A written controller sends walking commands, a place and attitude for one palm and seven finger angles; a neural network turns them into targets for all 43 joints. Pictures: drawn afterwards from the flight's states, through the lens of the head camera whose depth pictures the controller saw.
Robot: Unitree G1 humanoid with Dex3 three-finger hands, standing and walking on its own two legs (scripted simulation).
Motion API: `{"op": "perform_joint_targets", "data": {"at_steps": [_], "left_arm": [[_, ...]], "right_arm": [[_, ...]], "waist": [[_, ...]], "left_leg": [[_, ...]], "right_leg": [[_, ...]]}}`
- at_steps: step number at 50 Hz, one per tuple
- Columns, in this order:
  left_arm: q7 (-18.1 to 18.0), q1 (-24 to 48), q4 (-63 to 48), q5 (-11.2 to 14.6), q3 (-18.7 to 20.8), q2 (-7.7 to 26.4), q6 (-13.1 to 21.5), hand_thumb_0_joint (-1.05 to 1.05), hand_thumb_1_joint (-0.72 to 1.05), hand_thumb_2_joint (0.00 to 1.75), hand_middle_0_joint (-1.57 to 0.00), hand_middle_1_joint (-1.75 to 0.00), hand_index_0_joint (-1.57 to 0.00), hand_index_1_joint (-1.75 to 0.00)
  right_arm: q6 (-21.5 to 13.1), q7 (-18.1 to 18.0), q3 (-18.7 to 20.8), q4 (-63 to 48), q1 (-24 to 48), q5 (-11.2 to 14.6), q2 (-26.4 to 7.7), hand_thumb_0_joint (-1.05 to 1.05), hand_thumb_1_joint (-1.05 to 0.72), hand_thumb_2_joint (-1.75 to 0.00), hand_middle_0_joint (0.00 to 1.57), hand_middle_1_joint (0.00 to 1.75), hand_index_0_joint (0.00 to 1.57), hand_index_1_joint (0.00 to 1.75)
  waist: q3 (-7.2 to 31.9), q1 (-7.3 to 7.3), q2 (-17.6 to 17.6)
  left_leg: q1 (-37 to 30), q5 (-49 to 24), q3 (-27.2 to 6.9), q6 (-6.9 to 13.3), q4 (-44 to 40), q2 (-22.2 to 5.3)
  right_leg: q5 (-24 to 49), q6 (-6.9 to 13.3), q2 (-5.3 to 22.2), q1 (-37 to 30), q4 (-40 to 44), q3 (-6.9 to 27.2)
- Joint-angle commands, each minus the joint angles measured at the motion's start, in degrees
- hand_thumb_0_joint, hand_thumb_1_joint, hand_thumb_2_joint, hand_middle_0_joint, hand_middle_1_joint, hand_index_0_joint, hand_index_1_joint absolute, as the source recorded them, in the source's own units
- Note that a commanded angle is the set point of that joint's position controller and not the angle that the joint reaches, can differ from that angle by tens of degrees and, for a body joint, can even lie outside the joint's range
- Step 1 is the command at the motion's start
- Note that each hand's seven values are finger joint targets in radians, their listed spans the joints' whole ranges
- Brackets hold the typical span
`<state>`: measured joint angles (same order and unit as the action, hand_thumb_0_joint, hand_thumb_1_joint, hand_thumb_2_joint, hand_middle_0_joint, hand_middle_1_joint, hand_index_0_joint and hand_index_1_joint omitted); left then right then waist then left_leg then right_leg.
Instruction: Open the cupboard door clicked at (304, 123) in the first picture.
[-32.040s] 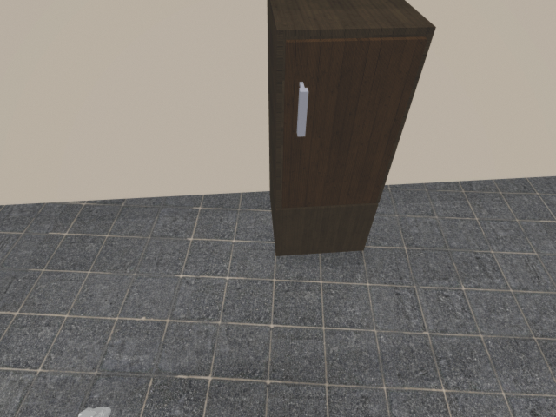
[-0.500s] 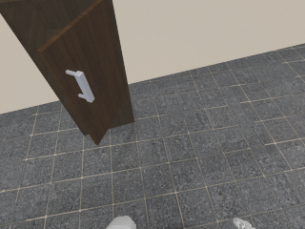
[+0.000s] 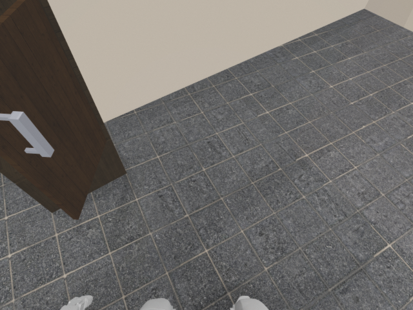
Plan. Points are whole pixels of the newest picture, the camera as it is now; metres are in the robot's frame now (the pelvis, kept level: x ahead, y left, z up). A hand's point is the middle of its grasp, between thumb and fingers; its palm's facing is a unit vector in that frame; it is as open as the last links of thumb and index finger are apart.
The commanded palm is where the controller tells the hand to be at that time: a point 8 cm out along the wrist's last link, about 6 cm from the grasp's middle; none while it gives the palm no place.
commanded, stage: walk to a spot facing it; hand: left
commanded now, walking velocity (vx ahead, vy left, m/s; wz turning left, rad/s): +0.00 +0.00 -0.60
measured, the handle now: (24, 135) +0.45 +0.45 +0.01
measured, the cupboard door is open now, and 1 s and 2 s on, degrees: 51 51 51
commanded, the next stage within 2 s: turn to face it in 1.88 s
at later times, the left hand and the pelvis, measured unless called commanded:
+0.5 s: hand (144, 279) +0.19 +0.15 -0.16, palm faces -0.32 -0.93 -0.20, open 7.4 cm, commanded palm none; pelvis +0.08 -0.02 +0.01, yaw -21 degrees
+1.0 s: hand (219, 198) +0.40 -0.01 -0.16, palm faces -0.54 -0.83 -0.15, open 7.4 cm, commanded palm none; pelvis +0.24 -0.13 +0.01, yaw -32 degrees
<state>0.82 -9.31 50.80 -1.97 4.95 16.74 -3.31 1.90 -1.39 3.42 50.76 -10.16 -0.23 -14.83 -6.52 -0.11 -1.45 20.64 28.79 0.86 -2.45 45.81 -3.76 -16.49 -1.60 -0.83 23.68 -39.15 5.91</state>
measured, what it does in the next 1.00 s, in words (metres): walks ahead, turning right: left foot, then right foot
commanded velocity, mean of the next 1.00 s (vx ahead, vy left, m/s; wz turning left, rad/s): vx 0.33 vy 0.00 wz -0.44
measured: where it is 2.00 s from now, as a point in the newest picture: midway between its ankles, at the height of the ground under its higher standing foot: (293, 216)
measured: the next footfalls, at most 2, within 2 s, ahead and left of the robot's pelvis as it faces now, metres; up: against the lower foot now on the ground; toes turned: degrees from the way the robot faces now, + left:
left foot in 0.50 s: +0.20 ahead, +0.09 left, +0.00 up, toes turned -16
right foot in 0.78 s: +0.20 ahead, -0.25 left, +0.00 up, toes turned -32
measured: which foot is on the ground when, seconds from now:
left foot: down 0.00-0.22, up 0.24-0.48, down 0.50-0.76, up 0.78-0.98, down 1.00-1.00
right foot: down 0.00-0.48, up 0.50-0.76, down 0.78-1.00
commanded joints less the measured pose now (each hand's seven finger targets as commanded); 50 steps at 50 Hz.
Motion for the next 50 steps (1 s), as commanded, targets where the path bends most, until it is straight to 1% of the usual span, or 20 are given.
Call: {"op": "perform_joint_targets", "data": {"at_steps": [1,3,9,10,11,12,13,16,22,23,24,26,31,36,37,38,39,41,48,50], "left_arm": [[0.29,3.71,-6.47,1.81,0.52,3.47,0.38,0.00,0.90,0.90,-0.20,-0.30,-0.20,-0.30],[0.91,7.22,-7.25,1.03,0.73,5.07,0.72,0.00,0.90,0.90,-0.20,-0.30,-0.20,-0.30],[3.07,2.01,-4.15,1.16,0.00,1.64,2.33,0.00,0.90,0.90,-0.20,-0.30,-0.20,-0.30],[2.61,-4.88,-1.94,1.03,1.05,4.74,2.79,0.00,0.90,0.90,-0.20,-0.30,-0.20,-0.30],[1.37,-11.46,0.07,0.44,3.00,12.68,3.44,0.00,0.90,0.90,-0.20,-0.30,-0.20,-0.30],[0.34,-14.41,0.26,1.59,3.33,14.17,3.35,0.00,0.90,0.90,-0.20,-0.30,-0.20,-0.30],[-0.10,-10.82,-0.81,1.23,3.24,14.47,3.24,0.00,0.90,0.90,-0.20,-0.30,-0.20,-0.30],[-0.44,-3.22,-2.21,0.75,1.76,8.19,4.41,0.00,0.90,0.90,-0.20,-0.30,-0.20,-0.30],[0.47,-0.42,-1.53,0.84,2.00,7.45,4.52,0.00,0.90,0.90,-0.20,-0.30,-0.20,-0.30],[0.75,0.40,-2.15,0.67,1.34,4.81,4.54,0.00,0.90,0.90,-0.20,-0.30,-0.20,-0.30],[1.31,1.48,-3.97,1.16,0.49,0.63,4.27,0.00,0.90,0.90,-0.20,-0.30,-0.20,-0.30],[2.39,8.88,-7.81,0.73,0.99,1.44,5.73,0.00,0.90,0.90,-0.20,-0.30,-0.20,-0.30],[3.88,7.23,-4.73,0.54,-0.28,-2.45,4.37,0.00,0.90,0.90,-0.20,-0.30,-0.20,-0.30],[3.39,-1.08,-1.07,0.51,0.75,0.23,4.02,0.00,0.90,0.90,-0.20,-0.30,-0.20,-0.30],[2.70,-8.91,1.28,0.29,1.71,3.82,4.48,0.00,0.90,0.90,-0.20,-0.30,-0.20,-0.30],[1.49,-16.94,3.21,0.08,3.40,10.90,5.02,0.00,0.90,0.90,-0.20,-0.30,-0.20,-0.30],[0.67,-18.55,3.64,1.30,3.78,13.17,4.62,0.00,0.90,0.90,-0.20,-0.30,-0.20,-0.30],[-0.45,-6.50,0.48,0.68,2.29,8.52,4.65,0.00,0.90,0.90,-0.20,-0.30,-0.20,-0.30],[0.54,1.74,0.95,0.71,0.81,2.94,5.20,0.00,0.90,0.90,-0.20,-0.30,-0.20,-0.30],[1.13,4.69,-2.73,1.22,-0.56,-2.53,5.51,0.00,0.90,0.90,-0.20,-0.30,-0.20,-0.30]], "right_arm": [[-2.98,-1.42,1.65,-1.31,-9.78,-1.76,-11.76,0.00,-0.90,-0.90,0.20,0.30,0.20,0.30],[-3.56,-1.26,1.64,-2.19,-9.51,-2.47,-13.02,0.00,-0.90,-0.90,0.20,0.30,0.20,0.30],[-3.25,-0.28,1.31,-1.14,-7.51,-2.31,-11.98,0.00,-0.90,-0.90,0.20,0.30,0.20,0.30],[-3.19,0.00,1.12,-1.99,-5.83,-1.68,-10.47,0.00,-0.90,-0.90,0.20,0.30,0.20,0.30],[-3.15,0.62,0.18,-5.09,-2.07,-0.49,-5.03,0.00,-0.90,-0.90,0.20,0.30,0.20,0.30],[-3.10,0.55,0.32,-7.45,3.81,-0.88,-7.62,0.00,-0.90,-0.90,0.20,0.30,0.20,0.30],[-3.55,1.38,0.50,-8.15,2.98,-0.60,-6.88,0.00,-0.90,-0.90,0.20,0.30,0.20,0.30],[-3.23,1.61,1.08,-5.05,2.09,-1.14,-5.14,0.00,-0.90,-0.90,0.20,0.30,0.20,0.30],[-4.55,1.42,0.96,-1.85,-6.51,-0.97,-2.97,0.00,-0.90,-0.90,0.20,0.30,0.20,0.30],[-5.07,0.64,1.55,-0.39,-11.27,-0.94,-5.57,0.00,-0.90,-0.90,0.20,0.30,0.20,0.30],[-5.43,-0.04,2.94,1.04,-17.93,-2.29,-11.68,0.00,-0.90,-0.90,0.20,0.30,0.20,0.30],[-5.95,-0.39,3.09,0.71,-21.05,-2.62,-14.51,0.00,-0.90,-0.90,0.20,0.30,0.20,0.30],[-6.55,0.12,0.89,1.18,-11.60,-2.53,-7.33,0.00,-0.90,-0.90,0.20,0.30,0.20,0.30],[-5.09,0.71,1.14,1.93,-8.71,-2.21,-7.75,0.00,-0.90,-0.90,0.20,0.30,0.20,0.30],[-4.95,1.00,0.60,1.31,-7.41,-1.66,-5.96,0.00,-0.90,-0.90,0.20,0.30,0.20,0.30],[-4.93,1.78,-0.44,-0.93,-4.36,-0.62,-0.96,0.00,-0.90,-0.90,0.20,0.30,0.20,0.30],[-4.94,1.70,-0.01,-3.08,0.23,-0.76,-2.29,0.00,-0.90,-0.90,0.20,0.30,0.20,0.30],[-5.01,1.74,0.97,-1.48,-1.35,-1.20,-3.95,0.00,-0.90,-0.90,0.20,0.30,0.20,0.30],[-4.97,1.74,0.33,6.48,-17.76,-2.03,-0.15,0.00,-0.90,-0.90,0.20,0.30,0.20,0.30],[-5.87,0.22,2.15,7.67,-27.45,-3.22,-9.53,0.00,-0.90,-0.90,0.20,0.30,0.20,0.30]], "waist": [[8.62,-2.97,21.94],[7.27,-3.17,13.97],[8.89,0.43,11.25],[10.80,3.92,3.20],[10.43,7.13,-19.74],[7.60,9.92,-14.12],[6.90,6.79,-4.91],[4.51,2.07,-8.23],[7.23,-2.45,-4.96],[8.38,-4.88,2.40],[8.55,-8.17,18.64],[5.67,-8.90,7.27],[4.59,-2.48,13.60],[7.17,2.20,6.38],[9.43,6.21,-1.64],[10.68,10.12,-18.65],[8.70,11.38,-15.87],[6.07,3.92,-14.43],[5.33,-5.70,3.46],[5.36,-9.42,24.21]], "left_leg": [[-16.23,-15.51,-20.02,6.83,-30.61,-16.85],[-12.61,-23.83,-23.89,14.18,-30.30,-23.98],[-6.48,-19.31,2.52,4.72,-17.38,-12.88],[2.42,-12.43,6.17,2.36,-7.31,-9.11],[21.63,6.38,12.54,-1.61,11.25,-0.41],[25.83,9.00,0.90,-0.92,19.47,-1.85],[24.23,6.05,-0.65,-0.64,20.58,-3.82],[15.03,-4.22,0.03,-1.70,13.17,-3.28],[-12.88,-14.12,5.97,-0.96,-15.99,2.17],[-22.91,-9.85,1.65,0.07,-21.10,-1.63],[-29.49,5.80,-19.22,5.77,-29.36,-16.78],[-24.10,7.30,-35.04,16.21,-36.46,-29.47],[-13.57,-19.36,-0.67,7.61,-31.63,-14.99],[-1.33,-9.74,6.82,4.57,-21.48,-12.18],[6.78,-8.84,10.76,2.41,-8.77,-7.71],[22.25,4.32,14.60,-0.16,10.90,0.41],[26.24,9.14,3.84,0.71,21.60,-1.51],[21.86,1.50,-1.63,0.59,21.73,-5.66],[-18.38,-12.47,6.97,-0.21,-17.14,-0.99],[-24.06,7.21,-29.07,11.07,-36.64,-24.73]], "right_leg": [[-6.51,0.69,-2.38,12.17,-9.35,-0.97],[-16.60,-0.12,1.42,12.87,-24.04,-2.49],[-6.23,2.37,-1.21,-11.32,5.37,-13.87],[-4.17,4.04,0.65,-24.40,13.66,-8.96],[-5.97,11.23,18.56,-34.63,24.04,20.28],[-6.23,16.99,23.95,-28.91,27.26,29.32],[-19.65,19.45,24.37,-24.20,26.63,30.54],[-3.85,14.79,15.12,-12.79,24.89,16.12],[-9.11,10.24,7.29,-0.62,18.13,11.17],[-10.77,7.86,3.95,7.13,10.58,8.91],[-16.79,4.26,-4.00,19.73,-7.58,-0.08],[-15.80,2.79,2.77,25.86,-26.41,-2.46],[-4.00,1.51,5.72,12.00,-12.72,-8.99],[1.24,2.95,0.62,-15.93,4.08,-14.38],[-5.36,5.16,3.25,-28.12,9.33,-8.42],[-16.05,12.61,19.08,-36.04,21.08,17.88],[-20.41,17.18,25.23,-31.33,29.39,29.23],[-22.39,15.80,21.12,-17.32,27.45,22.53],[-14.19,8.68,7.52,7.56,13.09,0.72],[-15.95,3.57,-0.31,23.10,-18.02,-7.89]]}}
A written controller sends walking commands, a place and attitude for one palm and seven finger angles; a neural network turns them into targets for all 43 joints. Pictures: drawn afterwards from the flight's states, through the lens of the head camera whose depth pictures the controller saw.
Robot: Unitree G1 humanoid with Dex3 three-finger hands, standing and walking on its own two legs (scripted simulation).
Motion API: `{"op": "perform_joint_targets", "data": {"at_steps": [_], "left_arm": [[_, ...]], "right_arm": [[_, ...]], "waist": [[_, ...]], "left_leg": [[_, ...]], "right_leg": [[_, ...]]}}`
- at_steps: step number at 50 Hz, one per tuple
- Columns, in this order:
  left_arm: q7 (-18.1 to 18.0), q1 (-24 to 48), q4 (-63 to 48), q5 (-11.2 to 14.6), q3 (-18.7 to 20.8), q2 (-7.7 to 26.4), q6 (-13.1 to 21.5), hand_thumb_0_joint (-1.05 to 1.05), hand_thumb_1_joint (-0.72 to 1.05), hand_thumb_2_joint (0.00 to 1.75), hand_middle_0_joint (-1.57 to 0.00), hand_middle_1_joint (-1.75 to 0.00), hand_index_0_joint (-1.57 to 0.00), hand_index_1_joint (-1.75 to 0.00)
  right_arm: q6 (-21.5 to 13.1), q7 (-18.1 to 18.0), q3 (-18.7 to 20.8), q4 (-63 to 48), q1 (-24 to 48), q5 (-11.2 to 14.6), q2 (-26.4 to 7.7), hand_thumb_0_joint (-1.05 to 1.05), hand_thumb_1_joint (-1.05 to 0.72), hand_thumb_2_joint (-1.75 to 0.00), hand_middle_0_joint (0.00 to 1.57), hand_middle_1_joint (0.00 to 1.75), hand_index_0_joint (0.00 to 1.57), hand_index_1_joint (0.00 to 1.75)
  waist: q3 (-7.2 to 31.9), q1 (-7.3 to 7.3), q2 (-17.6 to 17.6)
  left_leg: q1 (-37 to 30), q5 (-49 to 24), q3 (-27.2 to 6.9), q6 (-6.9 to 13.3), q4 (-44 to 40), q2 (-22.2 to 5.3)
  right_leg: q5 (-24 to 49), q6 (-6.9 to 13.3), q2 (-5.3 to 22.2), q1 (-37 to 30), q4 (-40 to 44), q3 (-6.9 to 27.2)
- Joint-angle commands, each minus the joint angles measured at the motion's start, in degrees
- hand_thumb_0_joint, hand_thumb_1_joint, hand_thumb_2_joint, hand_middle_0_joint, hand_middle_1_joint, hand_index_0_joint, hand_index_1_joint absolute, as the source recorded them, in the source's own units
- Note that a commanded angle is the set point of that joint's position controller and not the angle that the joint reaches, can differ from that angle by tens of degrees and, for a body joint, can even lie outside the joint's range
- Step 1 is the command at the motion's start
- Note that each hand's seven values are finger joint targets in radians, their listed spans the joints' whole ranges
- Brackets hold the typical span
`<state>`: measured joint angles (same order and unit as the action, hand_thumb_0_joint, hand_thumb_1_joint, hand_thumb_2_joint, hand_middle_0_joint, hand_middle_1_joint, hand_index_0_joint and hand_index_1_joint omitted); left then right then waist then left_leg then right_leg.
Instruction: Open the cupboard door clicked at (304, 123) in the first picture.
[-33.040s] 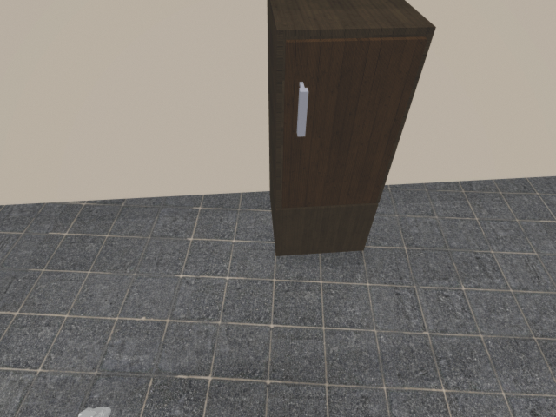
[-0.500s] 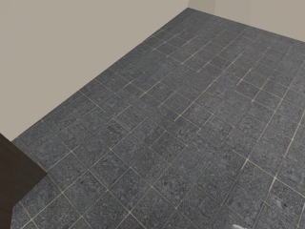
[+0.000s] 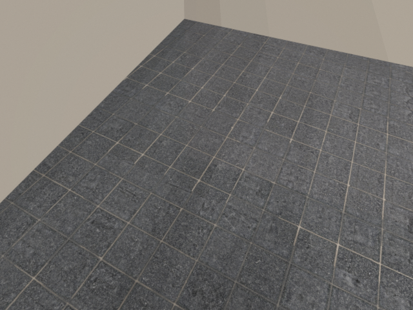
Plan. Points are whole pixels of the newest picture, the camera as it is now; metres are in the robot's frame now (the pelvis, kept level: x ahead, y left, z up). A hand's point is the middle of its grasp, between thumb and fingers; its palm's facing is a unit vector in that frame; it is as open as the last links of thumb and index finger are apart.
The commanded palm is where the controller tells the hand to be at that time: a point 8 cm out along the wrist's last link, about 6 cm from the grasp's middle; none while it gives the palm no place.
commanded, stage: walk to a spot facing it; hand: left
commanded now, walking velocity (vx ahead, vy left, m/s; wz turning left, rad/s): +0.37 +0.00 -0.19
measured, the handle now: out of the picture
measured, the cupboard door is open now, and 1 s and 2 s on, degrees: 51 51 51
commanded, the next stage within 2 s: turn to face it in 0.88 s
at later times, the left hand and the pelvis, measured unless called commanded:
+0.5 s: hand (141, 261) +0.26 +0.16 -0.18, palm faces -0.02 -0.98 -0.18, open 7.2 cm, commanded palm none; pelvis +0.23 -0.03 +0.00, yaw -3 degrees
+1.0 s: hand (170, 187) +0.46 +0.11 -0.17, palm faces +0.04 -0.98 -0.20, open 7.2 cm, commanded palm none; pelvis +0.47 -0.08 +0.01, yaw -1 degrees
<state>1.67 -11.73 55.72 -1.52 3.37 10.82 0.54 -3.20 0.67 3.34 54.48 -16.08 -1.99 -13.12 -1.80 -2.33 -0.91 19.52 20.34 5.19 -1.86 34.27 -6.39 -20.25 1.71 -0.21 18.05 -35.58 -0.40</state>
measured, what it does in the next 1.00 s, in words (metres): walks ahead: right foot, then left foot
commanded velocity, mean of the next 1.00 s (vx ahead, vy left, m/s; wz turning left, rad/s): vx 0.34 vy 0.00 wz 0.01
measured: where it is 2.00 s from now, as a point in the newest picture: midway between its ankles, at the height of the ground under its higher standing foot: (227, 213)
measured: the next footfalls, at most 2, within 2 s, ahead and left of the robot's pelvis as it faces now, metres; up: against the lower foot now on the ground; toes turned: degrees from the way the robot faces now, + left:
right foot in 0.24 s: +0.20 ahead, -0.16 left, +0.00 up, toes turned -7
left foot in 0.46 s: +0.31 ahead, +0.11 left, +0.00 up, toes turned +7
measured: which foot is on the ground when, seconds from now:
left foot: down 0.00-0.22, up 0.24-0.44, down 0.46-0.70, up 0.72-1.00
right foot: down 0.00-0.00, up 0.02-0.22, down 0.24-0.46, up 0.48-0.68, down 0.70-1.00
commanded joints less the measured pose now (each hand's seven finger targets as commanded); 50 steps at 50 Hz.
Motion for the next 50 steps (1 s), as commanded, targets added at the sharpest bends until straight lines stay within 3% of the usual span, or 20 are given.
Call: {"op": "perform_joint_targets", "data": {"at_steps": [1,4,9,10,11,12,13,15,21,23,24,28,33,34,35,36,41,48,49,50], "left_arm": [[0.91,11.90,-9.53,0.51,1.43,4.74,2.59,0.00,0.90,0.90,-0.20,-0.30,-0.20,-0.30],[1.45,12.98,-7.49,-0.03,0.53,2.81,2.96,0.00,0.90,0.90,-0.20,-0.30,-0.20,-0.30],[1.97,-0.58,-1.53,0.44,0.97,4.15,2.33,0.00,0.90,0.90,-0.20,-0.30,-0.20,-0.30],[1.27,-9.17,0.88,0.25,2.29,7.92,2.63,0.00,0.90,0.90,-0.20,-0.30,-0.20,-0.30],[0.30,-17.69,3.28,0.07,4.30,14.89,2.63,0.00,0.90,0.90,-0.20,-0.30,-0.20,-0.30],[-0.19,-18.24,3.35,1.09,4.28,16.21,1.99,0.00,0.90,0.90,-0.20,-0.30,-0.20,-0.30],[-1.00,-13.57,2.17,0.89,4.09,14.56,1.54,0.00,0.90,0.90,-0.20,-0.30,-0.20,-0.30],[-1.98,-6.06,0.50,0.19,2.52,8.86,2.28,0.00,0.90,0.90,-0.20,-0.30,-0.20,-0.30],[-0.86,-1.81,0.77,0.57,2.71,7.59,2.92,0.00,0.90,0.90,-0.20,-0.30,-0.20,-0.30],[-0.34,-0.14,-1.84,0.63,1.04,2.05,2.60,0.00,0.90,0.90,-0.20,-0.30,-0.20,-0.30],[-0.05,5.58,-4.97,0.63,1.26,3.39,3.06,0.00,0.90,0.90,-0.20,-0.30,-0.20,-0.30],[0.91,8.33,-3.69,0.30,0.70,2.37,2.97,0.00,0.90,0.90,-0.20,-0.30,-0.20,-0.30],[1.37,-3.61,1.31,0.28,1.41,4.28,2.35,0.00,0.90,0.90,-0.20,-0.30,-0.20,-0.30],[0.80,-10.89,3.13,-0.03,2.66,8.05,2.56,0.00,0.90,0.90,-0.20,-0.30,-0.20,-0.30],[-0.05,-18.09,5.07,-0.06,4.45,15.07,2.71,0.00,0.90,0.90,-0.20,-0.30,-0.20,-0.30],[-0.55,-18.57,4.67,0.74,4.11,15.31,2.14,0.00,0.90,0.90,-0.20,-0.30,-0.20,-0.30],[-2.20,-8.97,3.30,-0.06,1.60,5.84,4.32,0.00,0.90,0.90,-0.20,-0.30,-0.20,-0.30],[-1.82,-7.67,5.08,0.82,1.58,7.25,4.16,0.00,0.90,0.90,-0.20,-0.30,-0.20,-0.30],[-1.76,-7.10,3.72,0.80,0.97,5.87,3.85,0.00,0.90,0.90,-0.20,-0.30,-0.20,-0.30],[-1.74,-7.27,2.03,1.04,0.24,3.22,3.66,0.00,0.90,0.90,-0.20,-0.30,-0.20,-0.30]], "right_arm": [[-0.76,-1.96,2.41,3.02,-20.31,-1.21,-12.09,0.00,-0.90,-0.90,0.20,0.30,0.20,0.30],[-1.94,-1.89,0.84,2.88,-14.57,-1.20,-7.09,0.00,-0.90,-0.90,0.20,0.30,0.20,0.30],[-0.95,-1.39,0.69,3.63,-9.35,-0.10,-7.12,0.00,-0.90,-0.90,0.20,0.30,0.20,0.30],[-0.87,-1.08,0.47,2.86,-7.08,0.67,-5.56,0.00,-0.90,-0.90,0.20,0.30,0.20,0.30],[-0.90,-0.58,-0.41,0.37,-4.53,1.54,-1.33,0.00,-0.90,-0.90,0.20,0.30,0.20,0.30],[-0.55,-0.53,0.10,-1.83,1.64,1.14,-2.91,0.00,-0.90,-0.90,0.20,0.30,0.20,0.30],[-0.46,-0.35,0.64,-2.44,3.95,1.12,-2.26,0.00,-0.90,-0.90,0.20,0.30,0.20,0.30],[0.13,-0.35,0.69,-0.44,3.17,0.47,-1.52,0.00,-0.90,-0.90,0.20,0.30,0.20,0.30],[-0.05,0.41,0.52,5.29,-9.36,-0.21,1.17,0.00,-0.90,-0.90,0.20,0.30,0.20,0.30],[-0.75,-0.77,2.83,6.98,-20.25,-1.09,-8.76,0.00,-0.90,-0.90,0.20,0.30,0.20,0.30],[-0.32,-1.72,3.22,6.58,-22.58,-1.04,-10.43,0.00,-0.90,-0.90,0.20,0.30,0.20,0.30],[-1.84,-1.95,1.37,4.53,-10.90,-0.97,-6.30,0.00,-0.90,-0.90,0.20,0.30,0.20,0.30],[-0.44,-1.01,1.35,4.15,-4.51,-0.12,-6.46,0.00,-0.90,-0.90,0.20,0.30,0.20,0.30],[-0.25,-0.74,0.97,3.22,-2.42,0.43,-4.70,0.00,-0.90,-0.90,0.20,0.30,0.20,0.30],[0.09,-0.18,0.16,0.97,-0.24,1.19,-0.75,0.00,-0.90,-0.90,0.20,0.30,0.20,0.30],[0.31,-0.01,0.33,-1.45,4.60,0.93,-2.24,0.00,-0.90,-0.90,0.20,0.30,0.20,0.30],[0.57,0.30,0.30,0.92,5.62,0.57,1.65,0.00,-0.90,-0.90,0.20,0.30,0.20,0.30],[0.11,0.75,0.38,3.20,-0.49,0.28,0.56,0.00,-0.90,-0.90,0.20,0.30,0.20,0.30],[-0.15,0.05,1.19,4.79,-7.36,0.01,-3.59,0.00,-0.90,-0.90,0.20,0.30,0.20,0.30],[-0.16,-0.84,2.42,6.14,-14.19,-0.52,-9.43,0.00,-0.90,-0.90,0.20,0.30,0.20,0.30]], "waist": [[-1.33,-6.85,10.36],[-2.72,-2.87,12.19],[5.77,3.58,5.32],[7.86,8.17,-2.64],[9.29,11.60,-20.66],[4.31,12.77,-16.54],[-0.67,10.08,-6.73],[-2.24,5.15,-13.96],[0.66,-2.05,3.68],[2.87,-6.57,22.15],[1.98,-7.88,14.43],[-2.33,-1.42,11.60],[2.50,4.34,3.13],[3.91,8.37,-4.91],[4.78,11.75,-22.99],[2.04,12.49,-17.26],[-0.17,4.18,-7.67],[2.75,-0.09,-3.21],[6.08,-3.33,3.12],[10.33,-5.30,13.88]], "left_leg": [[-21.15,11.88,-37.58,15.41,-25.39,-24.63],[-20.85,-25.62,-14.82,9.88,-17.50,-15.85],[-6.75,-19.44,1.80,4.05,-6.83,-6.84],[3.86,-12.66,4.84,2.19,4.22,-3.83],[19.35,7.32,8.21,0.05,21.23,3.32],[25.00,16.82,0.12,0.81,31.96,1.77],[25.76,13.42,-2.97,1.02,33.51,-1.40],[19.27,8.96,-6.06,0.55,28.13,-4.91],[-14.47,-8.79,5.90,-0.53,-5.26,2.43],[-24.73,6.56,-24.24,8.65,-18.73,-17.37],[-25.07,9.12,-33.54,14.43,-22.91,-22.92],[-18.23,-21.45,-12.78,9.76,-18.58,-16.29],[-2.10,-3.61,0.61,4.07,-9.85,-6.64],[6.67,2.29,5.24,2.11,1.57,-2.09],[18.98,13.93,7.36,0.38,19.43,4.48],[22.67,16.45,-0.61,1.44,30.17,2.36],[16.18,3.61,-2.81,-0.31,20.34,-3.62],[-9.54,-13.59,6.00,2.18,-7.57,4.16],[-21.20,-20.47,-1.28,5.41,-7.30,-1.52],[-30.95,-29.36,-19.36,13.17,-9.11,-15.19]], "right_leg": [[-9.17,0.55,3.35,31.14,-27.32,2.15],[-4.03,-0.49,5.72,29.39,-25.34,0.48],[8.43,0.70,-1.68,-10.59,3.68,-9.63],[3.56,2.99,4.05,-24.80,6.71,-1.18],[-3.32,9.34,19.65,-33.76,16.85,22.37],[-6.67,13.39,25.09,-28.49,24.00,31.30],[-10.00,14.99,25.48,-21.21,23.77,29.69],[2.91,11.23,21.17,-10.76,21.62,17.46],[-2.27,4.78,9.76,5.15,12.45,1.54],[-8.11,-0.22,0.15,21.11,-17.49,-6.99],[-11.19,-0.10,1.97,26.38,-27.45,-1.94],[-3.89,-1.46,8.30,25.05,-23.75,0.01],[7.85,-0.96,1.38,-10.48,3.40,-9.35],[0.10,0.92,6.97,-20.73,8.32,-1.20],[-11.52,6.68,21.45,-27.07,21.00,21.94],[-18.04,10.74,25.66,-23.45,28.22,30.55],[22.96,8.24,20.69,-14.10,21.36,6.49],[34.46,2.03,12.22,-10.13,7.74,-6.27],[28.72,-0.40,9.55,-1.23,-2.95,-8.13],[4.05,-3.02,3.33,11.27,-19.00,-10.83]]}}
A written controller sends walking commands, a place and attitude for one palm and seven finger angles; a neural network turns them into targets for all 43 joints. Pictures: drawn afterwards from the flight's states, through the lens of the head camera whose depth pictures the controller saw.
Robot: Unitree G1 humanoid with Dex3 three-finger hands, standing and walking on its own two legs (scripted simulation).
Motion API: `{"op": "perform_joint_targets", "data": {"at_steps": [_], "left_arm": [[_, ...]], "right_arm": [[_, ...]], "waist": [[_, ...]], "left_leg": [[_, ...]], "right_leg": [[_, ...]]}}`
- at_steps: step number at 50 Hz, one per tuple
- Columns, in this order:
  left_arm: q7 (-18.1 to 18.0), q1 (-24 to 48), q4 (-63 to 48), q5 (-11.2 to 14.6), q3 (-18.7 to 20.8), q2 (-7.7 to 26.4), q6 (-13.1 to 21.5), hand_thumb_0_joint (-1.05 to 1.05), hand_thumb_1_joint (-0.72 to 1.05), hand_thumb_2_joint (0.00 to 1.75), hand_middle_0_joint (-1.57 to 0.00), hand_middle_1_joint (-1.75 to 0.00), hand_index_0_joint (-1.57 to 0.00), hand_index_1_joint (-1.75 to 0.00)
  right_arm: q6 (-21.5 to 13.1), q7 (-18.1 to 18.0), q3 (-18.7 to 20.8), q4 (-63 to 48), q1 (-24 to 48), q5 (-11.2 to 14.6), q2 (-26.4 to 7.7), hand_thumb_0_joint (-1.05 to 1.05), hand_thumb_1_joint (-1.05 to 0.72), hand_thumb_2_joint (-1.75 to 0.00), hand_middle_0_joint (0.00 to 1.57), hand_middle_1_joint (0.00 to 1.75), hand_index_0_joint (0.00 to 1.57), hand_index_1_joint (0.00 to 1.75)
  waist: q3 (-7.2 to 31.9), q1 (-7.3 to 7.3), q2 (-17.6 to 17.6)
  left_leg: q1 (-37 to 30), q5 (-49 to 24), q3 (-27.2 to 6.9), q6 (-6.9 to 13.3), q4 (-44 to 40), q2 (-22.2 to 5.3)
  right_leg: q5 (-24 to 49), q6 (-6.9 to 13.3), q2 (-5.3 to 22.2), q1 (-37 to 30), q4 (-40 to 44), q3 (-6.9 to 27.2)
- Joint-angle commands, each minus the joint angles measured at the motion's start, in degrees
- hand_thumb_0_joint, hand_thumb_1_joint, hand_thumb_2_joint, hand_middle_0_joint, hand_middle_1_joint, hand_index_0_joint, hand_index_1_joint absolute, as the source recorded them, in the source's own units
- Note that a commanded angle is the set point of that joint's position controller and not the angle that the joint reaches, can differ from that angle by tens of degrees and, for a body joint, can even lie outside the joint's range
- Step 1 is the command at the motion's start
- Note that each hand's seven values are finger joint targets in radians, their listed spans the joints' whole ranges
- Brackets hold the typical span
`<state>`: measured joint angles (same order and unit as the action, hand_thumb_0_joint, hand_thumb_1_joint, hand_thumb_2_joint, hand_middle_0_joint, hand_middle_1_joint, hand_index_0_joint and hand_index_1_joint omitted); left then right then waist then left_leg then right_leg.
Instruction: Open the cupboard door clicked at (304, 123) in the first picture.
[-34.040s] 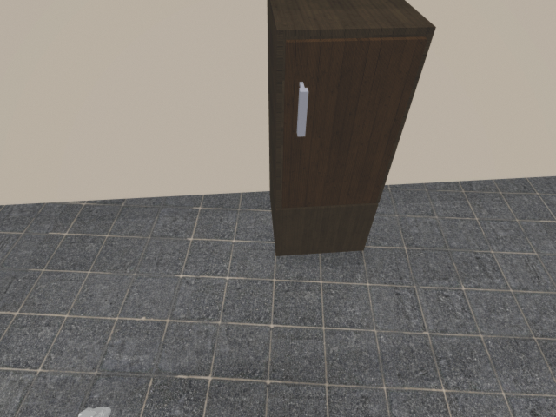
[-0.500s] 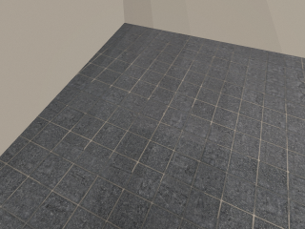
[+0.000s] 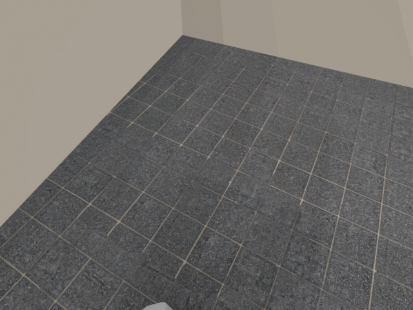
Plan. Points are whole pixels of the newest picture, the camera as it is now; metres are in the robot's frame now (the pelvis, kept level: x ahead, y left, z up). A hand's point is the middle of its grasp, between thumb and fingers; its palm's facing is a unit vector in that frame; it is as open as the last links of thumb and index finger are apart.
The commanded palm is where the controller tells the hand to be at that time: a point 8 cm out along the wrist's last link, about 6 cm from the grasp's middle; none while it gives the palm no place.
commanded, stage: turn to face it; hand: left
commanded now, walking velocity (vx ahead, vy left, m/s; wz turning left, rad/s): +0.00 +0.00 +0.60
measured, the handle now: out of the picture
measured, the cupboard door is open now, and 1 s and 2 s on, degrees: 51 51 51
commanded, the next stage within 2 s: none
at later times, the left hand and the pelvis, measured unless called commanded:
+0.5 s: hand (127, 294) +0.17 +0.19 -0.17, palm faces +0.30 -0.93 -0.22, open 7.3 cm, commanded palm none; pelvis +0.15 -0.02 -0.01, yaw +17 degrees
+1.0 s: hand (144, 307) +0.15 +0.14 -0.17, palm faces +0.57 -0.79 -0.24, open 7.4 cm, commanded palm none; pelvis +0.22 -0.05 +0.00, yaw +35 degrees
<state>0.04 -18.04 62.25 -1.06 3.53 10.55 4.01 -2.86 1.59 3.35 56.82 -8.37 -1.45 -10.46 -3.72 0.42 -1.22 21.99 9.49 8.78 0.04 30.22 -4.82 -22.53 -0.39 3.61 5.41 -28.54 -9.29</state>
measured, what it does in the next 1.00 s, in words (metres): walks ahead, turning left: left foot, then right foot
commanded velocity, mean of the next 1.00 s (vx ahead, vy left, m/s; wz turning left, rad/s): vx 0.00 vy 0.00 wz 0.60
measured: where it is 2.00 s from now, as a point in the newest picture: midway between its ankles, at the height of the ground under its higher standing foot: (227, 293)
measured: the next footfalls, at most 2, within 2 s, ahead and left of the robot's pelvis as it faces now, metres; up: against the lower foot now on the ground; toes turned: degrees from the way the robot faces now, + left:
left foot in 0.02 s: +0.13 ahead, +0.13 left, +0.00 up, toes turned +9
right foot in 0.24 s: +0.16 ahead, -0.14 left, +0.00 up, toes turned +1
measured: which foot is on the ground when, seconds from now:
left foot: up 0.00-0.00, down 0.02-0.24, up 0.26-0.46, down 0.48-0.70, up 0.72-1.00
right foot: down 0.00-0.02, up 0.04-0.22, down 0.24-0.48, up 0.50-0.70, down 0.72-1.00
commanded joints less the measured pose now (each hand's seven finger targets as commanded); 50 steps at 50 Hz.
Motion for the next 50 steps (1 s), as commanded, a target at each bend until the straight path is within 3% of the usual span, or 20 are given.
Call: {"op": "perform_joint_targets", "data": {"at_steps": [1,4,9,10,12,13,17,21,23,24,25,33,34,35,36,41,45,48,49,50], "left_arm": [[-0.43,3.33,-7.23,0.25,-0.32,3.96,0.18,0.00,0.90,0.90,-0.20,-0.30,-0.20,-0.30],[-0.11,8.39,-8.32,0.22,0.22,4.46,-1.62,0.00,0.90,0.90,-0.20,-0.30,-0.20,-0.30],[0.65,-1.53,-5.69,0.32,1.06,4.29,-2.97,0.00,0.90,0.90,-0.20,-0.30,-0.20,-0.30],[0.20,-2.65,-5.94,-0.05,1.75,6.68,-2.89,0.00,0.90,0.90,-0.20,-0.30,-0.20,-0.30],[-0.56,-2.90,-7.96,-0.49,3.41,15.29,-3.17,0.00,0.90,0.90,-0.20,-0.30,-0.20,-0.30],[-1.00,-0.59,-9.56,-0.54,3.53,14.58,-3.28,0.00,0.90,0.90,-0.20,-0.30,-0.20,-0.30],[-1.46,2.70,-9.61,-0.68,2.52,10.13,-2.44,0.00,0.90,0.90,-0.20,-0.30,-0.20,-0.30],[-1.18,2.95,-10.00,-0.04,3.08,12.48,-2.42,0.00,0.90,0.90,-0.20,-0.30,-0.20,-0.30],[-0.84,5.28,-12.28,0.62,2.63,11.12,-2.62,0.00,0.90,0.90,-0.20,-0.30,-0.20,-0.30],[-0.68,7.63,-15.44,1.12,1.47,7.02,-2.93,0.00,0.90,0.90,-0.20,-0.30,-0.20,-0.30],[-1.45,11.45,-17.76,0.49,1.30,8.21,-3.70,0.00,0.90,0.90,-0.20,-0.30,-0.20,-0.30],[-0.05,4.41,-14.55,0.64,1.76,7.96,-4.95,0.00,0.90,0.90,-0.20,-0.30,-0.20,-0.30],[-0.25,1.01,-13.98,0.35,2.25,9.71,-4.60,0.00,0.90,0.90,-0.20,-0.30,-0.20,-0.30],[-0.92,-0.78,-14.06,-0.57,3.34,15.13,-3.97,0.00,0.90,0.90,-0.20,-0.30,-0.20,-0.30],[-1.21,0.71,-14.98,-0.65,3.37,18.47,-4.08,0.00,0.90,0.90,-0.20,-0.30,-0.20,-0.30],[-1.82,5.34,-16.13,-0.36,1.73,11.23,-3.38,0.00,0.90,0.90,-0.20,-0.30,-0.20,-0.30],[-1.76,1.49,-14.28,-0.37,2.65,13.71,-3.13,0.00,0.90,0.90,-0.20,-0.30,-0.20,-0.30],[-1.37,3.34,-13.92,0.17,2.97,14.01,-3.32,0.00,0.90,0.90,-0.20,-0.30,-0.20,-0.30],[-1.19,4.68,-14.81,0.60,2.95,13.27,-3.51,0.00,0.90,0.90,-0.20,-0.30,-0.20,-0.30],[-0.78,5.15,-16.99,0.96,2.29,9.57,-3.94,0.00,0.90,0.90,-0.20,-0.30,-0.20,-0.30]], "right_arm": [[0.28,-2.37,2.51,4.14,-24.77,-0.79,-14.15,0.00,-0.90,-0.90,0.20,0.30,0.20,0.30],[0.43,-2.85,1.08,0.25,-10.90,-0.38,-10.42,0.00,-0.90,-0.90,0.20,0.30,0.20,0.30],[2.00,-3.01,1.40,-3.32,-0.49,0.11,-12.01,0.00,-0.90,-0.90,0.20,0.30,0.20,0.30],[2.57,-2.74,1.45,-4.19,0.72,0.40,-10.26,0.00,-0.90,-0.90,0.20,0.30,0.20,0.30],[3.48,-1.53,1.27,-6.89,2.17,0.54,-6.26,0.00,-0.90,-0.90,0.20,0.30,0.20,0.30],[3.77,-1.35,1.57,-7.32,2.24,0.67,-6.05,0.00,-0.90,-0.90,0.20,0.30,0.20,0.30],[3.79,-0.80,0.46,-6.29,2.96,0.59,-3.24,0.00,-0.90,-0.90,0.20,0.30,0.20,0.30],[3.54,-0.44,0.13,-6.32,-0.22,0.41,-3.74,0.00,-0.90,-0.90,0.20,0.30,0.20,0.30],[3.00,-0.67,1.87,-5.38,-7.95,-0.27,-10.05,0.00,-0.90,-0.90,0.20,0.30,0.20,0.30],[2.78,-1.05,3.39,-5.07,-13.43,-0.52,-16.67,0.00,-0.90,-0.90,0.20,0.30,0.20,0.30],[3.28,-1.41,3.39,-4.05,-16.27,-0.48,-18.45,0.00,-0.90,-0.90,0.20,0.30,0.20,0.30],[4.32,-2.48,3.11,-9.68,2.36,-0.25,-15.95,0.00,-0.90,-0.90,0.20,0.30,0.20,0.30],[4.62,-2.27,3.08,-10.63,4.12,0.20,-14.74,0.00,-0.90,-0.90,0.20,0.30,0.20,0.30],[4.88,-1.60,2.55,-11.95,3.74,0.78,-10.22,0.00,-0.90,-0.90,0.20,0.30,0.20,0.30],[5.06,-1.05,2.42,-13.11,4.15,0.72,-9.56,0.00,-0.90,-0.90,0.20,0.30,0.20,0.30],[5.71,-0.29,1.44,-10.36,4.19,0.60,-6.57,0.00,-0.90,-0.90,0.20,0.30,0.20,0.30],[5.09,0.14,0.45,-10.55,5.94,0.98,-4.90,0.00,-0.90,-0.90,0.20,0.30,0.20,0.30],[4.72,-0.07,0.85,-9.87,1.30,0.79,-6.64,0.00,-0.90,-0.90,0.20,0.30,0.20,0.30],[4.35,-0.22,1.62,-8.98,-2.87,0.46,-9.44,0.00,-0.90,-0.90,0.20,0.30,0.20,0.30],[3.86,-0.59,3.31,-8.70,-7.27,-0.18,-16.16,0.00,-0.90,-0.90,0.20,0.30,0.20,0.30]], "waist": [[11.49,-9.31,13.72],[0.72,-3.78,15.29],[7.60,2.19,6.76],[5.73,3.20,0.99],[4.79,5.28,-18.59],[3.64,3.97,-11.19],[2.98,1.96,-11.12],[6.46,0.24,-8.71],[12.47,-4.10,2.54],[14.05,-6.92,20.14],[13.99,-7.74,11.31],[7.43,1.41,10.66],[7.32,3.20,5.95],[6.07,3.76,-12.34],[5.28,4.15,-19.91],[3.47,0.53,-13.87],[6.89,2.28,-9.53],[8.97,-0.59,-8.89],[10.74,-3.16,-3.04],[12.72,-5.27,15.04]], "left_leg": [[-30.45,-22.46,-31.27,15.83,-9.59,-22.71],[-10.54,-14.89,-24.85,12.11,-12.54,-17.97],[0.70,-2.71,-14.59,5.24,-5.07,-6.72],[6.17,7.19,-12.27,2.38,-1.35,-2.68],[11.97,25.96,-5.06,-1.94,24.63,4.67],[11.05,24.95,-6.84,-1.54,32.08,2.69],[10.80,21.84,-4.37,-3.39,22.32,0.52],[-0.69,6.74,1.79,-2.78,2.61,5.14],[-19.70,-18.39,-7.08,1.47,-4.37,-2.49],[-27.60,-48.08,-29.07,11.93,-4.89,-19.32],[-28.02,-49.64,-29.38,15.25,-3.05,-21.82],[-4.28,-15.42,-18.59,5.22,-2.43,-6.89],[0.96,-4.36,-17.07,2.70,1.52,-3.37],[10.88,14.18,-9.30,-1.79,13.89,4.76],[10.90,28.34,-8.36,-2.50,29.31,6.35],[9.79,20.65,-6.46,-3.87,30.51,2.31],[3.71,17.04,-1.99,-3.41,12.93,4.21],[-6.80,5.98,-1.30,-2.11,-0.45,4.94],[-16.48,-4.71,-4.38,-0.29,-5.35,1.71],[-26.79,-26.60,-26.15,8.06,-6.53,-14.48]], "right_leg": [[-13.36,-0.67,-2.53,26.94,-37.81,2.96],[-8.89,-2.00,3.82,27.67,-35.75,8.46],[6.45,-3.26,-2.10,3.16,-6.71,1.38],[5.92,-2.71,1.24,-0.50,1.90,5.11],[0.48,7.91,24.46,2.12,18.44,28.90],[1.67,10.47,25.57,5.19,17.03,27.61],[43.53,6.99,18.00,-2.78,4.92,8.66],[53.73,2.47,14.82,-4.43,-5.09,0.79],[38.24,-2.36,10.91,8.97,-21.15,-2.14],[-10.33,-5.82,3.01,25.43,-35.40,-0.89],[-16.92,-4.83,2.32,28.09,-39.96,6.80],[2.44,-4.13,-2.44,7.39,-8.77,3.75],[8.59,-3.71,-0.61,1.63,1.11,5.18],[9.39,0.72,13.68,-2.45,12.00,21.55],[13.29,7.78,24.91,2.89,15.54,30.37],[41.82,6.80,15.30,0.43,5.86,9.81],[49.62,6.44,16.40,-5.74,1.35,7.42],[44.51,2.86,15.05,-1.71,-5.35,3.00],[36.98,0.16,14.27,5.76,-12.51,0.75],[2.14,-4.76,6.00,22.89,-26.13,-1.53]]}}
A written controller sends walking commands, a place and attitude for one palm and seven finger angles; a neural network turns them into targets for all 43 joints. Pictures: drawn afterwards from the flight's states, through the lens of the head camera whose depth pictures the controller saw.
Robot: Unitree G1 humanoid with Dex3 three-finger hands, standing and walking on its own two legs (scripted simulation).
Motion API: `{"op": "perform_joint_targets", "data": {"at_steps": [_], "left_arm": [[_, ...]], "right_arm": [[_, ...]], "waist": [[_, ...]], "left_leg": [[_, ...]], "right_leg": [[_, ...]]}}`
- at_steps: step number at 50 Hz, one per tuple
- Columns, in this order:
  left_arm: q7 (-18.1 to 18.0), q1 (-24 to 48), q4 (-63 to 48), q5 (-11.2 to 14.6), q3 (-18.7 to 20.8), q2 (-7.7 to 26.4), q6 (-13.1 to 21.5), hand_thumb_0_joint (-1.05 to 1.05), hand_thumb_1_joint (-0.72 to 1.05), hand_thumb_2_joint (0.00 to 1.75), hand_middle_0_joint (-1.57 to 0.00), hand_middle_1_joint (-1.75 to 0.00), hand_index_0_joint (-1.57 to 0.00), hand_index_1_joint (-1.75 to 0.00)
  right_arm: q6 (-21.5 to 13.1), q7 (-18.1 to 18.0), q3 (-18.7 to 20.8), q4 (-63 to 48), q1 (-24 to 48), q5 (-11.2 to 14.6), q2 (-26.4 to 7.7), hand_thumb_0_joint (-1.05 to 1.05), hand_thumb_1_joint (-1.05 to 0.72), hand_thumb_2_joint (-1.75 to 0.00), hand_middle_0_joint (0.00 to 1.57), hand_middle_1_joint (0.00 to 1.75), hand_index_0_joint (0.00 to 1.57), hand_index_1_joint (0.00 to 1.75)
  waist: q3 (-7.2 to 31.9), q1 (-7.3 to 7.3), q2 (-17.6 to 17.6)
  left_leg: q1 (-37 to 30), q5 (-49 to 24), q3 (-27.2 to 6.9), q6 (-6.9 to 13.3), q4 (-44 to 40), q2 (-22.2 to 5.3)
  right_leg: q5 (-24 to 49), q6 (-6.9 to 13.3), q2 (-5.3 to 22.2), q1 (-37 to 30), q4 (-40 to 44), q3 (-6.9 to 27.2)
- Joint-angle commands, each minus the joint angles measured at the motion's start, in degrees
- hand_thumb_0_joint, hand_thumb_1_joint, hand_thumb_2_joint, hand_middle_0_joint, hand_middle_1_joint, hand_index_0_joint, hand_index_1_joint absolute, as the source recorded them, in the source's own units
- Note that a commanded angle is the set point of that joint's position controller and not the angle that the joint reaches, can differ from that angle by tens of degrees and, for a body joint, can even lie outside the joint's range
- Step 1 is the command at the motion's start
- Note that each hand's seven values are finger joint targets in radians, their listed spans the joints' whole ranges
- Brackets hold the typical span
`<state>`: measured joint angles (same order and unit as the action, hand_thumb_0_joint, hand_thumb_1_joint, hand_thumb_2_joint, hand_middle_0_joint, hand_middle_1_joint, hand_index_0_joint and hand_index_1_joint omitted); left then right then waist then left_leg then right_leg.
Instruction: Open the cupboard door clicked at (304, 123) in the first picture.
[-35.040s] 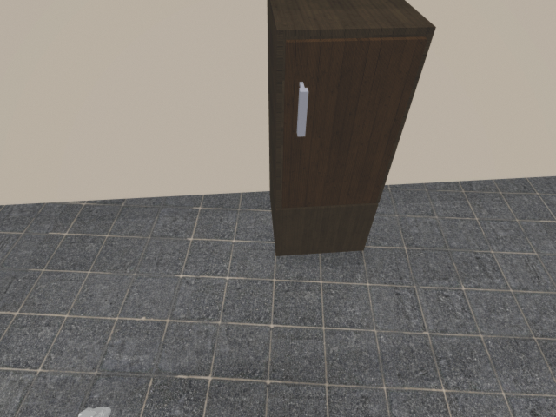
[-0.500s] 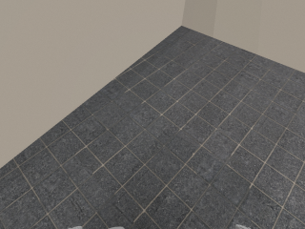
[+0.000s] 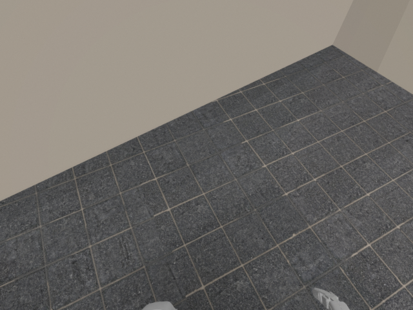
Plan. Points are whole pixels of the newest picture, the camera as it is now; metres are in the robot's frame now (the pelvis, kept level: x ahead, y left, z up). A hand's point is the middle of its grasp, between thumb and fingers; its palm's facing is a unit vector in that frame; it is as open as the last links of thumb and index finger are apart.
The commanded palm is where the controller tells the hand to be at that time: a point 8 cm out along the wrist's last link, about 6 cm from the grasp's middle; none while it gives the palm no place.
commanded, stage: turn to face it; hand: left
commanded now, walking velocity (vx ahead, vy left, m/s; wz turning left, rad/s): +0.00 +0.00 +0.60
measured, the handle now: out of the picture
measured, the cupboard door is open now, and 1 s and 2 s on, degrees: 51 51 51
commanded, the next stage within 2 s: none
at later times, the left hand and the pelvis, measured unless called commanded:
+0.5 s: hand out of the picture +0.04 +0.17 -0.16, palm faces +0.30 -0.92 -0.24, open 7.4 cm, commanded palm none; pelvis +0.02 -0.04 +0.00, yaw +19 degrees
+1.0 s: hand out of the picture +0.00 +0.15 -0.15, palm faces +0.58 -0.76 -0.29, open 7.4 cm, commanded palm none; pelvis +0.04 -0.07 +0.00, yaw +37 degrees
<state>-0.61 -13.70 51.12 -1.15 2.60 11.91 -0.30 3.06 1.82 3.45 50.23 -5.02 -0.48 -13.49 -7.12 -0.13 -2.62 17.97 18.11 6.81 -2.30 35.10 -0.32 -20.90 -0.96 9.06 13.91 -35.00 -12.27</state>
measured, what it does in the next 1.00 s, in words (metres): steps on the spot, turning left: left foot, then right foot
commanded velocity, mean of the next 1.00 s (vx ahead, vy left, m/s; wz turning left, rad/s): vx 0.00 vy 0.00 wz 0.60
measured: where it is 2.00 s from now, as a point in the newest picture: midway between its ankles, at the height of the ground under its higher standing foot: outside the picture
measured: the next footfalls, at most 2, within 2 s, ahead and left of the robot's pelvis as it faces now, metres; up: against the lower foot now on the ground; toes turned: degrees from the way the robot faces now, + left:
left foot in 0.02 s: +0.04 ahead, +0.12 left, +0.00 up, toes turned +6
right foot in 0.28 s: +0.09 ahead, -0.16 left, +0.00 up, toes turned +8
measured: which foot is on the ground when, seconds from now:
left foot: up 0.00-0.00, down 0.02-0.28, up 0.30-0.54, down 0.56-0.86, up 0.88-1.00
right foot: down 0.00-0.00, up 0.02-0.26, down 0.28-0.56, up 0.58-0.84, down 0.86-1.00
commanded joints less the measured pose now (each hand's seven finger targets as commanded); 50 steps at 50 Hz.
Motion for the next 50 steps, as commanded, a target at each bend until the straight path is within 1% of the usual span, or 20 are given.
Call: {"op": "perform_joint_targets", "data": {"at_steps": [1,2,6,12,14,15,17,21,25,26,27,28,29,33,40,41,42,43,46,50], "left_arm": [[-0.45,4.26,-8.04,0.57,2.22,7.42,-0.28,0.00,0.90,0.90,-0.20,-0.30,-0.20,-0.30],[-0.65,6.32,-8.90,0.26,2.47,8.15,-0.70,0.00,0.90,0.90,-0.20,-0.30,-0.20,-0.30],[0.01,4.91,-5.22,0.59,2.59,7.04,-1.56,0.00,0.90,0.90,-0.20,-0.30,-0.20,-0.30],[0.09,-3.27,-3.60,0.48,3.21,8.12,-0.70,0.00,0.90,0.90,-0.20,-0.30,-0.20,-0.30],[-0.71,-3.65,-4.64,-0.72,4.52,16.71,-0.02,0.00,0.90,0.90,-0.20,-0.30,-0.20,-0.30],[-0.74,-1.33,-5.77,-0.43,4.04,16.03,-0.05,0.00,0.90,0.90,-0.20,-0.30,-0.20,-0.30],[-1.13,3.20,-6.51,-0.25,3.01,11.45,0.15,0.00,0.90,0.90,-0.20,-0.30,-0.20,-0.30],[-1.16,0.79,-5.18,-0.55,3.37,11.96,0.61,0.00,0.90,0.90,-0.20,-0.30,-0.20,-0.30],[-0.59,-0.55,-3.67,0.18,3.86,13.40,0.40,0.00,0.90,0.90,-0.20,-0.30,-0.20,-0.30],[-0.43,0.98,-4.37,0.59,3.91,12.59,0.09,0.00,0.90,0.90,-0.20,-0.30,-0.20,-0.30],[-0.02,1.02,-6.43,0.92,3.43,9.10,-0.46,0.00,0.90,0.90,-0.20,-0.30,-0.20,-0.30],[-0.15,6.02,-8.72,0.55,1.97,7.37,-0.85,0.00,0.90,0.90,-0.20,-0.30,-0.20,-0.30],[-0.35,8.75,-9.22,0.17,2.30,8.43,-1.31,0.00,0.90,0.90,-0.20,-0.30,-0.20,-0.30],[0.23,6.34,-5.83,0.52,2.43,7.22,-1.47,0.00,0.90,0.90,-0.20,-0.30,-0.20,-0.30],[0.00,1.13,-4.65,0.93,2.69,7.25,-1.04,0.00,0.90,0.90,-0.20,-0.30,-0.20,-0.30],[-0.36,-1.58,-4.16,0.62,3.29,9.41,-0.58,0.00,0.90,0.90,-0.20,-0.30,-0.20,-0.30],[-0.96,-2.93,-4.09,-0.32,4.43,14.61,-0.03,0.00,0.90,0.90,-0.20,-0.30,-0.20,-0.30],[-1.01,-1.34,-5.06,-0.36,4.22,16.55,-0.24,0.00,0.90,0.90,-0.20,-0.30,-0.20,-0.30],[-1.31,4.61,-6.32,-0.02,2.77,10.52,0.16,0.00,0.90,0.90,-0.20,-0.30,-0.20,-0.30],[-1.22,0.76,-4.78,-0.37,3.23,11.67,0.66,0.00,0.90,0.90,-0.20,-0.30,-0.20,-0.30]], "right_arm": [[-1.40,-1.31,3.81,-1.21,-13.88,-0.94,-16.48,0.00,-0.90,-0.90,0.20,0.30,0.20,0.30],[-1.59,-1.88,3.76,-1.54,-13.24,-1.07,-16.35,0.00,-0.90,-0.90,0.20,0.30,0.20,0.30],[-2.09,-2.86,2.54,-3.01,-4.37,-1.19,-11.82,0.00,-0.90,-0.90,0.20,0.30,0.20,0.30],[-0.76,-2.35,3.32,-4.46,1.12,-0.68,-11.41,0.00,-0.90,-0.90,0.20,0.30,0.20,0.30],[-0.56,-1.31,2.56,-6.62,0.96,-0.17,-5.61,0.00,-0.90,-0.90,0.20,0.30,0.20,0.30],[-0.43,-0.88,2.56,-6.65,-0.39,-0.45,-6.26,0.00,-0.90,-0.90,0.20,0.30,0.20,0.30],[0.12,-0.74,2.68,-4.69,-0.26,-0.65,-5.90,0.00,-0.90,-0.90,0.20,0.30,0.20,0.30],[-0.47,-0.13,1.18,-4.38,1.34,0.00,-2.57,0.00,-0.90,-0.90,0.20,0.30,0.20,0.30],[-1.19,-0.32,0.98,-3.47,-2.28,-0.07,-3.62,0.00,-0.90,-0.90,0.20,0.30,0.20,0.30],[-1.51,-0.38,1.65,-2.72,-5.91,-0.15,-6.10,0.00,-0.90,-0.90,0.20,0.30,0.20,0.30],[-1.94,-0.73,3.19,-2.85,-8.99,-0.86,-12.46,0.00,-0.90,-0.90,0.20,0.30,0.20,0.30],[-1.50,-1.20,3.94,-2.14,-12.78,-1.10,-15.93,0.00,-0.90,-0.90,0.20,0.30,0.20,0.30],[-1.63,-1.80,3.85,-1.45,-13.42,-1.35,-15.80,0.00,-0.90,-0.90,0.20,0.30,0.20,0.30],[-2.43,-2.95,2.62,-2.68,-5.68,-1.07,-11.61,0.00,-0.90,-0.90,0.20,0.30,0.20,0.30],[-1.16,-2.58,3.41,-3.20,-1.90,-0.93,-11.93,0.00,-0.90,-0.90,0.20,0.30,0.20,0.30],[-0.91,-2.40,3.28,-4.04,-0.76,-0.46,-10.24,0.00,-0.90,-0.90,0.20,0.30,0.20,0.30],[-0.83,-1.90,2.73,-5.32,-1.33,0.02,-6.13,0.00,-0.90,-0.90,0.20,0.30,0.20,0.30],[-0.66,-1.38,2.96,-6.12,-0.18,-0.27,-6.70,0.00,-0.90,-0.90,0.20,0.30,0.20,0.30],[0.20,-0.80,2.79,-3.67,-1.25,-0.68,-5.96,0.00,-0.90,-0.90,0.20,0.30,0.20,0.30],[-0.26,-0.09,1.31,-3.89,1.73,-0.07,-2.70,0.00,-0.90,-0.90,0.20,0.30,0.20,0.30]], "waist": [[14.96,-6.09,18.61],[13.52,-5.77,12.04],[9.90,-1.10,13.82],[9.29,3.13,8.59],[7.94,4.31,-16.73],[8.17,2.81,-11.98],[5.73,0.25,-13.88],[8.91,1.91,-9.06],[11.42,0.66,-6.88],[12.74,-1.66,-2.55],[13.87,-3.11,14.15],[11.78,-5.44,19.00],[11.28,-5.81,13.05],[10.33,-1.09,13.79],[10.16,1.57,11.74],[9.80,3.17,6.06],[8.97,3.68,-11.15],[7.35,3.99,-14.51],[5.62,-0.02,-13.34],[8.68,2.05,-8.97]], "left_leg": [[-21.30,-43.46,-30.78,17.53,-12.83,-26.15],[-17.64,-34.75,-30.03,18.04,-12.45,-25.12],[-9.41,-32.77,-19.95,11.80,-11.79,-14.64],[6.09,-8.09,-18.47,6.20,-6.13,-7.58],[15.18,17.16,-6.75,-0.02,19.93,3.38],[12.47,16.37,-8.90,0.94,28.95,0.61],[14.92,11.65,-8.35,-0.07,35.08,-1.88],[8.54,11.49,-2.85,-1.24,14.63,-1.28],[-1.77,-0.54,-0.34,-0.22,-4.43,0.80],[-9.61,-9.32,-3.69,1.20,-10.14,-2.00],[-18.30,-26.02,-23.12,8.03,-12.22,-16.08],[-17.40,-36.55,-31.75,15.41,-14.57,-24.57],[-13.99,-28.98,-32.02,16.55,-14.63,-23.27],[-10.40,-30.80,-21.19,11.37,-12.66,-13.66],[1.18,-17.92,-23.26,8.57,-9.82,-9.79],[7.12,-9.17,-21.36,5.78,-5.09,-6.24],[17.33,6.94,-12.21,1.08,7.03,1.97],[14.79,17.17,-8.86,0.10,21.55,2.42],[15.23,10.84,-8.62,-0.55,33.87,-1.79],[9.62,10.34,-3.03,-1.59,15.23,-0.94]], "right_leg": [[-18.75,-4.55,-2.45,20.56,-28.99,7.44],[-16.27,-4.36,-2.32,22.05,-32.28,10.54],[-7.21,-4.43,-3.38,15.64,-25.32,11.31],[4.80,-2.80,-6.79,-6.41,6.37,8.78],[0.53,7.54,17.89,-5.65,23.93,34.29],[-1.06,10.60,18.07,0.33,22.41,31.94],[11.13,8.63,12.22,-0.04,18.35,22.64],[33.93,7.68,10.76,-7.93,11.26,13.19],[35.45,3.67,9.77,-8.21,3.26,8.75],[28.05,0.86,8.80,-1.80,-2.09,6.23],[4.07,-4.07,1.42,13.29,-14.07,2.42],[-17.04,-4.95,-2.18,20.38,-24.47,6.62],[-15.07,-4.30,-2.40,21.04,-29.47,10.56],[-5.32,-4.17,-3.50,16.83,-26.22,12.13],[2.06,-2.67,-8.39,-3.45,1.70,9.61],[4.35,-1.91,-5.07,-9.81,12.03,12.76],[1.29,3.27,9.71,-14.40,20.61,28.93],[1.34,9.13,19.22,-5.46,24.00,33.35],[17.15,8.88,11.31,-2.60,17.46,20.26],[36.59,7.58,10.16,-9.82,11.55,12.22]]}}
